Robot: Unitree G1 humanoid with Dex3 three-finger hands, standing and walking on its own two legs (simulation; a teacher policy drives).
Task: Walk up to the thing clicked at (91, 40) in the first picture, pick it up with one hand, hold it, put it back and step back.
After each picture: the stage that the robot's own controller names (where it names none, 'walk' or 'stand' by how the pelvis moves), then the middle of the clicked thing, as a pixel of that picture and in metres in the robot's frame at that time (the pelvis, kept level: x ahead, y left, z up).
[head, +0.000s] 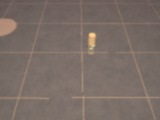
stand; (91, 44) +1.34 -0.10 -0.65
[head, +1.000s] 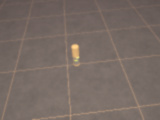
walk; (75, 55) +1.22 +0.16 -0.63
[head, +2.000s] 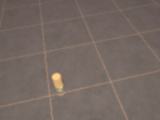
walk; (58, 85) +0.78 +0.27 -0.65
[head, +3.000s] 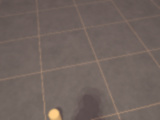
stand; out of the picture +0.46 +0.23 -0.65
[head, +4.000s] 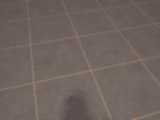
stand; out of the picture +0.39 +0.21 -0.65
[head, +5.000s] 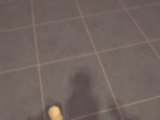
stand; (56, 117) +0.41 +0.21 -0.65
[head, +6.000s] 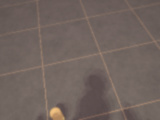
walk; (58, 118) +0.41 +0.23 -0.63
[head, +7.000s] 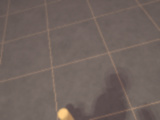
walk; (67, 118) +0.41 +0.24 -0.64
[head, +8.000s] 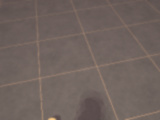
stand; out of the picture +0.40 +0.26 -0.63
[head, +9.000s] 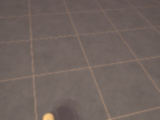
stand; out of the picture +0.46 +0.21 -0.64
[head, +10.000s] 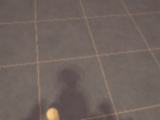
walk; (53, 119) +0.39 +0.16 -0.64
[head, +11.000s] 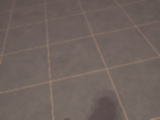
stand; out of the picture +0.40 +0.23 -0.64
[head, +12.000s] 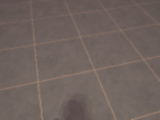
stand; out of the picture +0.41 +0.19 -0.65
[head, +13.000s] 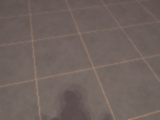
stand; out of the picture +0.39 +0.18 -0.66
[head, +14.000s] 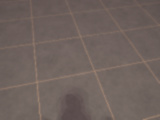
stand; out of the picture +0.38 +0.18 -0.66
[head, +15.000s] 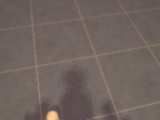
go down; out of the picture +0.39 +0.18 -0.64
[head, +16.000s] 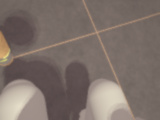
go down; out of the picture +0.44 +0.29 -0.24
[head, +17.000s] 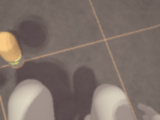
close in; (11, 53) +0.43 +0.29 -0.26
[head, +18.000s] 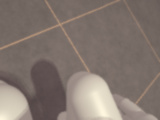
close in; out of the picture +0.39 +0.34 -0.16
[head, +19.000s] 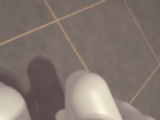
lift; out of the picture +0.37 +0.35 -0.15
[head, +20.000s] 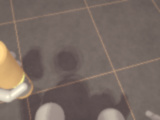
lift; (9, 75) +0.33 +0.23 +0.04
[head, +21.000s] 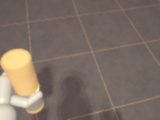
hold; (27, 86) +0.33 +0.19 +0.04
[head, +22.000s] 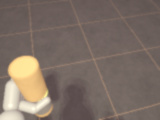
hold; (35, 91) +0.31 +0.16 +0.05
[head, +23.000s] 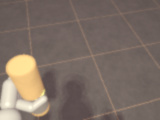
hold; (32, 90) +0.32 +0.17 +0.04
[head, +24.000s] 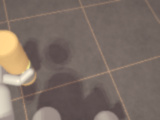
crouch; (17, 63) +0.40 +0.21 -0.02
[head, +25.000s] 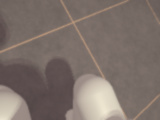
lower; out of the picture +0.41 +0.33 -0.14
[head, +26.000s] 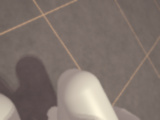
lower; out of the picture +0.42 +0.35 -0.16
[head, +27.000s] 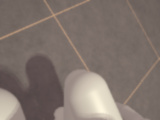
lower; out of the picture +0.39 +0.36 -0.15
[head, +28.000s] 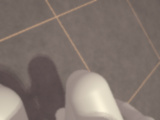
lower; out of the picture +0.38 +0.35 -0.16
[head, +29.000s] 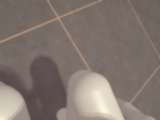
rest; out of the picture +0.37 +0.35 -0.16
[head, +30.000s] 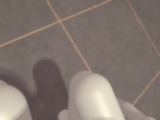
open; out of the picture +0.36 +0.34 -0.16
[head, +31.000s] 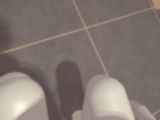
stand; out of the picture +0.39 +0.32 -0.18
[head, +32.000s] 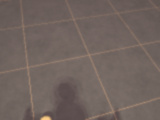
stand; out of the picture +0.37 +0.19 -0.57
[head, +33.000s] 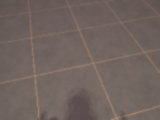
stand; out of the picture +0.39 +0.21 -0.60
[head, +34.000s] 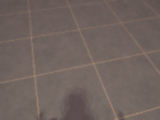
stand; out of the picture +0.38 +0.20 -0.60
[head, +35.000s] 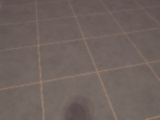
stand; out of the picture +0.39 +0.19 -0.65
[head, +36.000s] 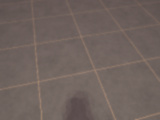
stand; out of the picture +0.38 +0.20 -0.66
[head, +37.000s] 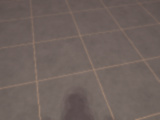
stand; out of the picture +0.36 +0.20 -0.66
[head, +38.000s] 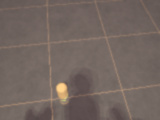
walk; (63, 94) +0.53 +0.14 -0.62
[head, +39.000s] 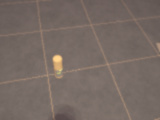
walk; (58, 67) +0.83 +0.16 -0.64
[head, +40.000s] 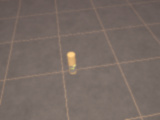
stand; (72, 63) +1.03 +0.18 -0.64
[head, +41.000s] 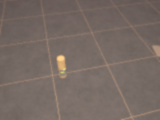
stand; (61, 67) +1.00 +0.19 -0.66
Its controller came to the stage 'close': yes
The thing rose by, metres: 0.69
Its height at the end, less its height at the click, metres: +0.00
